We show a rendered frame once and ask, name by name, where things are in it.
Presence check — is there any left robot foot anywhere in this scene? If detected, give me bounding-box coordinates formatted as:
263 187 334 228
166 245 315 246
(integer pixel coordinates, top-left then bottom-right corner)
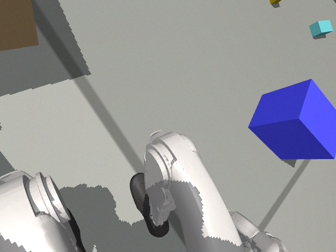
67 208 86 252

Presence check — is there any right robot hand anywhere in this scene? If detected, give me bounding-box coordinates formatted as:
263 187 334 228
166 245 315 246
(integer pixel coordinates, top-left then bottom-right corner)
229 211 261 249

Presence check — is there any right robot foot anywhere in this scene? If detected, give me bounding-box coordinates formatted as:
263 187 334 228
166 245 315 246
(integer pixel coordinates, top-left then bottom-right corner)
130 173 169 237

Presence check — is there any right robot arm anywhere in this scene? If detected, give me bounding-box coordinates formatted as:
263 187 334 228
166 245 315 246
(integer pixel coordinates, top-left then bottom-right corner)
251 232 290 252

